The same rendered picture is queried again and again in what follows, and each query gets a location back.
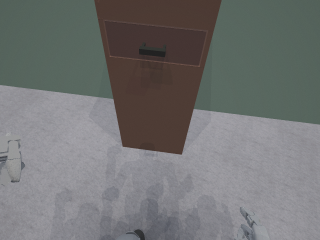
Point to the robot right hand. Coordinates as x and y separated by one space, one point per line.
257 231

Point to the cabinet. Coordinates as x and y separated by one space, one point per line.
154 100

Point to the robot left foot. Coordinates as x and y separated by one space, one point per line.
140 234

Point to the drawer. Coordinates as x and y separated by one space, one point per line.
183 45

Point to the robot left shin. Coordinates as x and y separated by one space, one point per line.
131 232

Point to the handle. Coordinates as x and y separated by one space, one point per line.
152 51

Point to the robot left hand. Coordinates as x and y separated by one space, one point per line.
11 160

